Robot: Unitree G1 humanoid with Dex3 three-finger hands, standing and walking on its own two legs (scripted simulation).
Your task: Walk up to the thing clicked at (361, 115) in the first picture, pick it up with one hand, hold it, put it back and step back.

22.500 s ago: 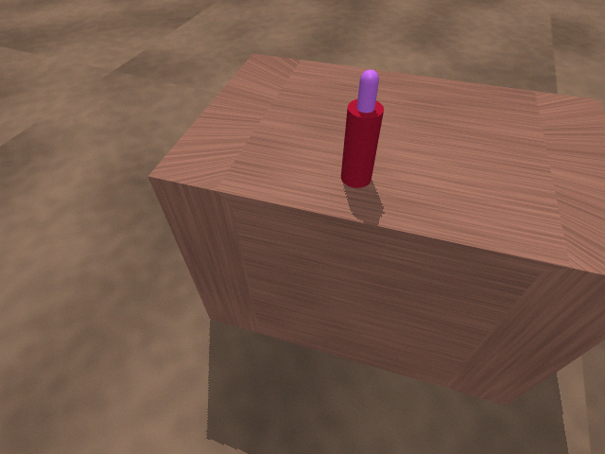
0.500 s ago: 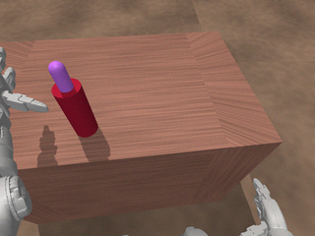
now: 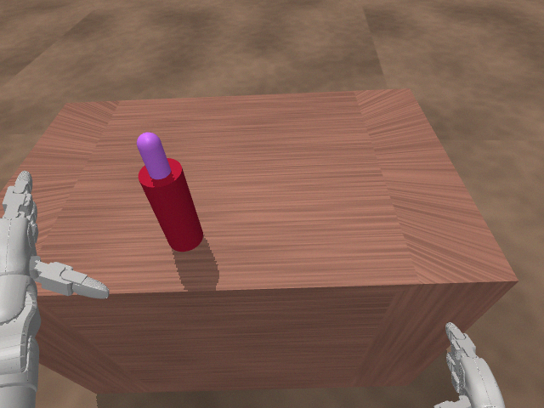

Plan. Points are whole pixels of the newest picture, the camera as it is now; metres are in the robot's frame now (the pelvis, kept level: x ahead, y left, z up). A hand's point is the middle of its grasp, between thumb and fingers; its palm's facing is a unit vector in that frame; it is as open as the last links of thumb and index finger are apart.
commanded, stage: sink last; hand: left
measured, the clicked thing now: (169, 194) +0.44 +0.19 +0.08
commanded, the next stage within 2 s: home in 0.70 s
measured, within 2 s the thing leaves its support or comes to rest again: neither
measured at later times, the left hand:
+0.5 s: hand (76, 378) +0.14 +0.21 +0.13, palm faces +0.29 -0.87 -0.40, open 17.3 cm
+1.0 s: hand (71, 396) +0.14 +0.25 +0.06, palm faces +0.33 -0.87 -0.37, open 17.4 cm
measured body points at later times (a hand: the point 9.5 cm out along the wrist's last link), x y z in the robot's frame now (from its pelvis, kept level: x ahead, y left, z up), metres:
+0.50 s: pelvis -0.02 -0.02 -0.01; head -0.04 -0.04 +0.44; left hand +0.12 +0.25 +0.15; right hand +0.15 -0.28 -0.05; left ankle -0.01 +0.13 -0.71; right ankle +0.00 -0.16 -0.71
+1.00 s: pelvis -0.03 -0.01 -0.01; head -0.03 -0.01 +0.44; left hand +0.12 +0.29 +0.08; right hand +0.14 -0.26 -0.05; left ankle -0.01 +0.13 -0.71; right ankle +0.00 -0.16 -0.71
